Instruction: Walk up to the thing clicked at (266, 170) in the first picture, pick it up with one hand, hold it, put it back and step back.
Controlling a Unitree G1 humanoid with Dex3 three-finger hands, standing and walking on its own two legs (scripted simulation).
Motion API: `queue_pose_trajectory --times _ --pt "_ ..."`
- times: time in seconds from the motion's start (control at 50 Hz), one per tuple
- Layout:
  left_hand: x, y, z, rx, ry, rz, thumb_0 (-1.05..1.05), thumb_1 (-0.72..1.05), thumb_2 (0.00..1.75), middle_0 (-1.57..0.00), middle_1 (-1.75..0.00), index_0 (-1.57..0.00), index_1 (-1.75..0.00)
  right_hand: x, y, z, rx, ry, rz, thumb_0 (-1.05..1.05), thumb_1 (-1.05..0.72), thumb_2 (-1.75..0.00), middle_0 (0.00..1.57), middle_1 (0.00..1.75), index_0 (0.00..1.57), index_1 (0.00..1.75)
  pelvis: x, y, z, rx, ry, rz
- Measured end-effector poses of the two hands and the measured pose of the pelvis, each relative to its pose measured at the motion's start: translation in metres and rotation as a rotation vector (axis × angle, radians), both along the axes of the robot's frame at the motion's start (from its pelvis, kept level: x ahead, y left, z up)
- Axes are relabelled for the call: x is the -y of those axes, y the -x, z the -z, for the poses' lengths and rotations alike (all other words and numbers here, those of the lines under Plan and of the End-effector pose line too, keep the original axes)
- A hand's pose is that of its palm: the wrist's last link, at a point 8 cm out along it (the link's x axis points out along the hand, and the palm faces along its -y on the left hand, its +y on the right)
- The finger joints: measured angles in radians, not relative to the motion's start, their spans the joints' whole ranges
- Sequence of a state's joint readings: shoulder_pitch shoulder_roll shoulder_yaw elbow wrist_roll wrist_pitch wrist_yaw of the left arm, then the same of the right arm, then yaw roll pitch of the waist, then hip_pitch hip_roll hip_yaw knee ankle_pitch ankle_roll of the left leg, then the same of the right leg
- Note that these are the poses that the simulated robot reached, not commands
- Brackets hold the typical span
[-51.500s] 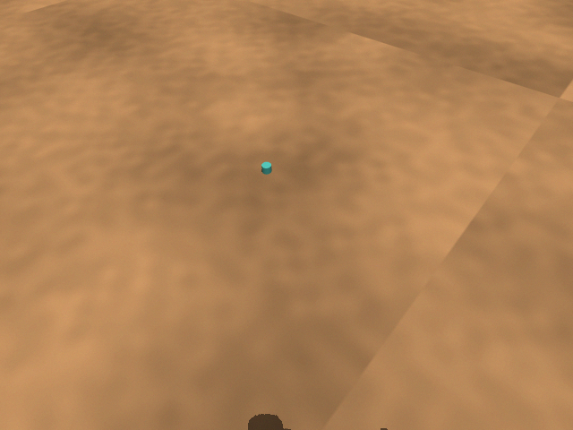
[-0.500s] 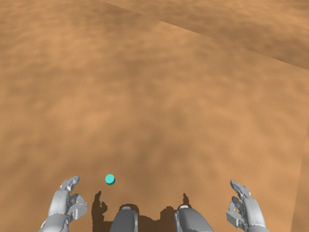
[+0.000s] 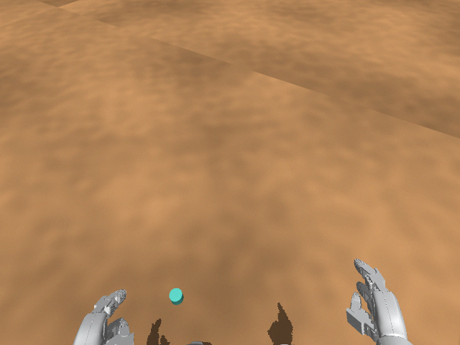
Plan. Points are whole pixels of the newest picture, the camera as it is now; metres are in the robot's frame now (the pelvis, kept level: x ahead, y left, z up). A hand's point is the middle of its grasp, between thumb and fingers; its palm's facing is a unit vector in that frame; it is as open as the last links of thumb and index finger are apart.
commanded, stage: home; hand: left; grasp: from above
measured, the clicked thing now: (176, 296) +0.43 +0.22 -0.69
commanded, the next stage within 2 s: stand in 1.74 s
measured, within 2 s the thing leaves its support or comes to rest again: neither
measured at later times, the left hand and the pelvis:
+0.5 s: hand (131, 340) +0.16 +0.18 -0.05, palm faces +0.04 -0.98 -0.20, open 7.4 cm; pelvis +0.00 +0.00 +0.00, yaw +0 degrees
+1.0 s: hand (129, 340) +0.16 +0.18 -0.04, palm faces +0.03 -0.98 -0.20, open 7.4 cm; pelvis +0.00 +0.00 +0.00, yaw -1 degrees
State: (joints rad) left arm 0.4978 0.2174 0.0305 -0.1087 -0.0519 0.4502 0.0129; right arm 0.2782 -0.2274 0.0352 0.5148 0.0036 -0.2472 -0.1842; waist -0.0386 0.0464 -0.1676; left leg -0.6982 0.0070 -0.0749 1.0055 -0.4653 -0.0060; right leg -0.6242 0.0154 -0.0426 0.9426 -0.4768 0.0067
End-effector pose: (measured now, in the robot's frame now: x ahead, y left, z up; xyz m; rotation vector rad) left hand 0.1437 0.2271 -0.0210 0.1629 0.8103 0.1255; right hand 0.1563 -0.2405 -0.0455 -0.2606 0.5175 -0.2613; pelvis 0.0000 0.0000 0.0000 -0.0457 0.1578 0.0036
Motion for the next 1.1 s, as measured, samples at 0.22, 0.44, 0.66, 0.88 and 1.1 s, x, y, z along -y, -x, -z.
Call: queue_pose_trajectory --times 0.22,0.44,0.66,0.88,1.1 --pt "0.0 0.0 -0.001 0.006 -0.01 0.006 0.02 0.91 0.9 -0.2 -0.31 -0.2 -0.3 -0.002 0.012 0.009 -0.037 -0.012 0.004 0.02 -0.9 -0.9 0.2 0.3 0.2 0.3 0.0 0.002 0.0 0.002 -0.001 0.003" --pt "0.0 -0.001 -0.001 0.009 -0.009 0.013 0.02 0.91 0.9 -0.2 -0.31 -0.2 -0.3 0.0 0.022 0.013 -0.055 -0.01 0.025 0.02 -0.9 -0.9 0.2 0.3 0.2 0.3 -0.001 0.003 0.001 0.004 -0.001 0.008" --pt "-0.001 0.001 -0.002 0.014 -0.009 0.018 0.02 0.91 0.9 -0.2 -0.31 -0.2 -0.3 0.001 0.02 0.008 -0.031 -0.002 0.024 0.02 -0.9 -0.9 0.2 0.3 0.2 0.3 -0.002 0.005 0.001 0.009 -0.001 0.01" --pt "-0.002 0.001 -0.003 0.016 -0.011 0.019 0.02 0.91 0.9 -0.2 -0.3 -0.2 -0.3 -0.002 0.018 0.009 -0.032 -0.006 0.013 0.02 -0.9 -0.9 0.2 0.3 0.2 0.3 -0.003 0.005 0.002 0.005 0.0 0.008" --pt "-0.002 -0.002 -0.003 0.019 -0.012 0.02 0.02 0.91 0.9 -0.2 -0.3 -0.2 -0.29 -0.001 0.017 0.01 -0.041 -0.002 0.018 0.02 -0.9 -0.9 0.21 0.3 0.2 0.3 -0.003 0.003 0.002 0.001 0.001 0.009"
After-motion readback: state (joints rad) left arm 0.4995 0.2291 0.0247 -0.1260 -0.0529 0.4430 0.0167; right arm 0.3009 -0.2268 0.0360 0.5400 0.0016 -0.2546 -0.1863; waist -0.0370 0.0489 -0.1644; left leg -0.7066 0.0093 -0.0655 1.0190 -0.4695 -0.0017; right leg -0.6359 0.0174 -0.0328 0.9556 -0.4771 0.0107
